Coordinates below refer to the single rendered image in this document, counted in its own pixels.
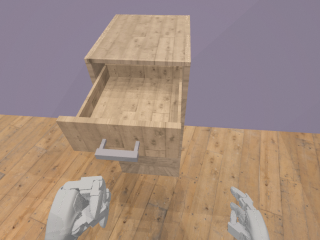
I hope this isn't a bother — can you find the right robot hand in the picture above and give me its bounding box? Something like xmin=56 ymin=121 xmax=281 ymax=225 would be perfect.
xmin=227 ymin=186 xmax=270 ymax=240

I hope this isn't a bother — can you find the left robot hand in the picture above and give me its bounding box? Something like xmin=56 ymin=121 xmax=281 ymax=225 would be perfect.
xmin=44 ymin=176 xmax=112 ymax=240

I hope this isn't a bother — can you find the cabinet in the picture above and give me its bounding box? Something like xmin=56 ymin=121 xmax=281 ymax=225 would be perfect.
xmin=84 ymin=14 xmax=191 ymax=177

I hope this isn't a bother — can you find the handle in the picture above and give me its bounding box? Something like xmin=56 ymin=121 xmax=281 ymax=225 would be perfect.
xmin=94 ymin=139 xmax=140 ymax=162

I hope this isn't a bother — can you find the drawer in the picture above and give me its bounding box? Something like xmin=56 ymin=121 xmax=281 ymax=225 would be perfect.
xmin=56 ymin=63 xmax=183 ymax=159

